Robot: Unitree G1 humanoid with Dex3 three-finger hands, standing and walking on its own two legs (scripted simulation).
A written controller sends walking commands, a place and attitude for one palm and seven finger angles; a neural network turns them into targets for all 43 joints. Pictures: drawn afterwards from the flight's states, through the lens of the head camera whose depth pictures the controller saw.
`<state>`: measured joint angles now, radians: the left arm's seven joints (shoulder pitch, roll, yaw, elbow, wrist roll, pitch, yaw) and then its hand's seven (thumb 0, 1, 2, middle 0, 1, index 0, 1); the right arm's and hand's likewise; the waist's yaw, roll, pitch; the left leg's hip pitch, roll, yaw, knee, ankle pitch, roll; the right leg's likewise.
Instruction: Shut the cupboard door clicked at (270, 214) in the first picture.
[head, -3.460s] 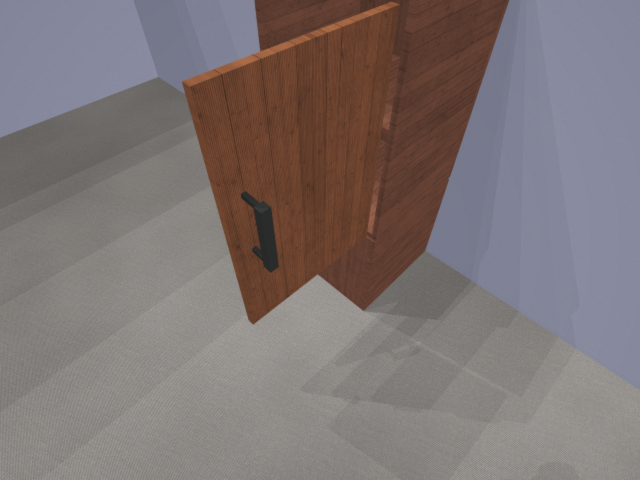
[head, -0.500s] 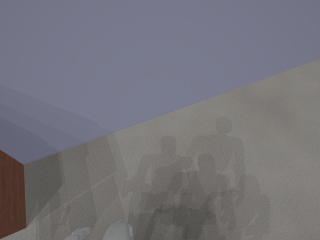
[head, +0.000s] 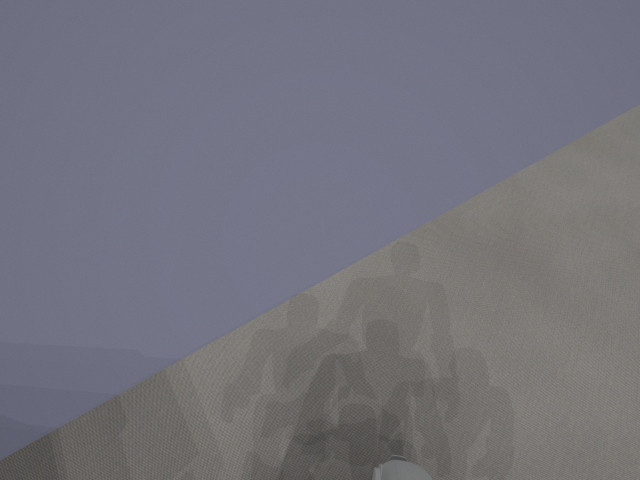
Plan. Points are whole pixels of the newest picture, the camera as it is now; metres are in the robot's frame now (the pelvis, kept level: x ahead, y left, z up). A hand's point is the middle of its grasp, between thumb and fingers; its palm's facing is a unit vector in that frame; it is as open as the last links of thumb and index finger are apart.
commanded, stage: walk to a spot facing it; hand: left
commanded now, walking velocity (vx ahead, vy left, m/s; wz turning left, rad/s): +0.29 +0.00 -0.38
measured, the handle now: out of the picture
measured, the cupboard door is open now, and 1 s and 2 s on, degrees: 88 88 88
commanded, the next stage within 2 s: turn to face it in 0.08 s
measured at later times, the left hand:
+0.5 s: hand (248, 408) +0.25 +0.13 -0.20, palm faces +0.10 -0.98 -0.18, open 7.3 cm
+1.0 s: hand (270, 389) +0.27 +0.10 -0.16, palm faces +0.37 -0.89 -0.27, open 7.4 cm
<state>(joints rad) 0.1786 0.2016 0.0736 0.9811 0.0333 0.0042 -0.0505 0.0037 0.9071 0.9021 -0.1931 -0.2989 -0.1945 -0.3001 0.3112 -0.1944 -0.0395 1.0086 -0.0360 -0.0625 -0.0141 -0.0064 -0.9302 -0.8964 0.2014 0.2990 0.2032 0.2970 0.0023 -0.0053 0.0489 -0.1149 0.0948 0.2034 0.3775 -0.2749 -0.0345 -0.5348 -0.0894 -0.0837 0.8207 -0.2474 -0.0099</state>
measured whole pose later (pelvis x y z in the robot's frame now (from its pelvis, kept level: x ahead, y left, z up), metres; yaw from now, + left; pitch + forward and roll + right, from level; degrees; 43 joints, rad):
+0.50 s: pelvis +0.21 -0.05 -0.02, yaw +4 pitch +0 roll -1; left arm 0.21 0.18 0.05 1.05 0.01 -0.02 0.02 0.00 0.92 0.90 -0.20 -0.30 -0.20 -0.30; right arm 0.22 -0.17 -0.03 1.01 -0.03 0.00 0.00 0.00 -0.93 -0.90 0.20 0.30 0.20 0.30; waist -0.02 -0.02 0.06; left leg -0.40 0.05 0.11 0.63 -0.18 0.03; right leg -0.14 -0.02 -0.23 0.64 -0.45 -0.02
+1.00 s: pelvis +0.28 -0.11 +0.00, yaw +23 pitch +1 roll +3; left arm 0.21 0.21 0.04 0.91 0.03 0.00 0.02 0.00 0.90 0.90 -0.20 -0.30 -0.20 -0.30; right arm 0.12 -0.27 -0.08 0.92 -0.01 0.07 0.02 0.00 -0.91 -0.90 0.20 0.30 0.20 0.30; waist -0.01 -0.04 0.09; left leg -0.47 0.02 0.08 0.91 -0.45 -0.06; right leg -0.19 -0.12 -0.17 0.53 -0.35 0.00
